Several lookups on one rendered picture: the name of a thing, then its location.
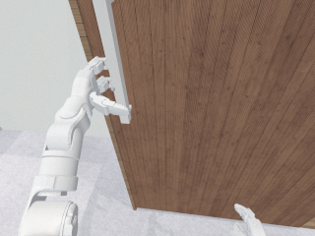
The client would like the handle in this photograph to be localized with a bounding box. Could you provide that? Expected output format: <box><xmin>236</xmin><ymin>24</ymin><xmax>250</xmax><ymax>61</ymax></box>
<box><xmin>93</xmin><ymin>0</ymin><xmax>132</xmax><ymax>124</ymax></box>

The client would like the robot left forearm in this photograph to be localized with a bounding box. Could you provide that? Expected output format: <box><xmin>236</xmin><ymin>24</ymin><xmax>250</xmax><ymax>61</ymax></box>
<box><xmin>18</xmin><ymin>96</ymin><xmax>93</xmax><ymax>236</ymax></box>

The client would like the robot left hand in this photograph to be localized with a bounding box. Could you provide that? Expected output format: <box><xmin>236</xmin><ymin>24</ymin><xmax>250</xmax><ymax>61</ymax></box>
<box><xmin>71</xmin><ymin>56</ymin><xmax>129</xmax><ymax>116</ymax></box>

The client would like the robot right hand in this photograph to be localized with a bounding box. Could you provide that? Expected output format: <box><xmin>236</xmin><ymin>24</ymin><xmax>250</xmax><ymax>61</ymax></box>
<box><xmin>230</xmin><ymin>204</ymin><xmax>267</xmax><ymax>236</ymax></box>

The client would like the left robot upper arm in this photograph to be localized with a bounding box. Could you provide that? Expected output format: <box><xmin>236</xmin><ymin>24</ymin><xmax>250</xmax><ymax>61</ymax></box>
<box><xmin>20</xmin><ymin>201</ymin><xmax>79</xmax><ymax>236</ymax></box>

